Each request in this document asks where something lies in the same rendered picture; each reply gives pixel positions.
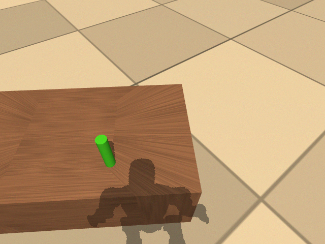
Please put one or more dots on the can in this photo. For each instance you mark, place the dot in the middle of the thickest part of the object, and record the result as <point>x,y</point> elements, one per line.
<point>105,150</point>

